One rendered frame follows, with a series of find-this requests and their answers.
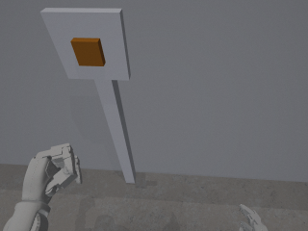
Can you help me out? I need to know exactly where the left robot forearm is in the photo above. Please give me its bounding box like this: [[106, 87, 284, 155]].
[[3, 200, 51, 231]]

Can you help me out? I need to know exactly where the panel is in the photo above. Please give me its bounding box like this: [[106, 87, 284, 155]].
[[40, 8, 137, 184]]

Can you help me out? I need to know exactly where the robot left hand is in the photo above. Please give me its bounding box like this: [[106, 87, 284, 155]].
[[21, 143, 83, 204]]

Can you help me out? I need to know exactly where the button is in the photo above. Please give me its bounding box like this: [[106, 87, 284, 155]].
[[71, 38, 106, 66]]

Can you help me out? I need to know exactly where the robot right hand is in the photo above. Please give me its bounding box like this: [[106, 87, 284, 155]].
[[239, 204, 269, 231]]

